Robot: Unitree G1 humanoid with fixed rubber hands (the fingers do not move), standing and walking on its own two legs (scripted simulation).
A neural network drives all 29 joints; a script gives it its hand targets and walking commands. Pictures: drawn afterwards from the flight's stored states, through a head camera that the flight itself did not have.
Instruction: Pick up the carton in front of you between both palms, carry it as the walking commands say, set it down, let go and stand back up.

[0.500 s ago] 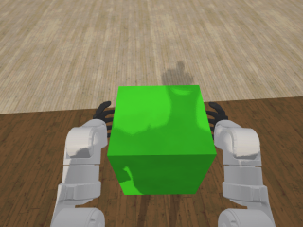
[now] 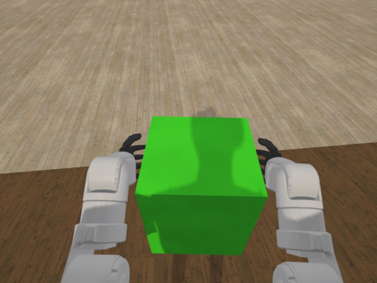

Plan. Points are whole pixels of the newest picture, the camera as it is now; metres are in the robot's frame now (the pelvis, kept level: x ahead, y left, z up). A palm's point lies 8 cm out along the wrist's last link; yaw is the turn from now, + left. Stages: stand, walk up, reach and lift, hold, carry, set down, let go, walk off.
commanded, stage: carry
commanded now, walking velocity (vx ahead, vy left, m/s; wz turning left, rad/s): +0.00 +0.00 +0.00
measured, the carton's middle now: (198, 187) +0.35 +0.00 +0.05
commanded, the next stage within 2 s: none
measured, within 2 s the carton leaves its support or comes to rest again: neither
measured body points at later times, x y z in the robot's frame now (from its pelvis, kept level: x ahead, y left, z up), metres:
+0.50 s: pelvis -0.02 +0.00 +0.00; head -0.05 +0.00 +0.45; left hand +0.33 +0.16 +0.12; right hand +0.33 -0.15 +0.12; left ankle +0.01 +0.09 -0.73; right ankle +0.01 -0.09 -0.72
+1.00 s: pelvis -0.03 +0.01 +0.00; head -0.05 +0.00 +0.45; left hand +0.33 +0.16 +0.12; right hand +0.33 -0.14 +0.12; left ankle +0.01 +0.09 -0.73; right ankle +0.01 -0.09 -0.72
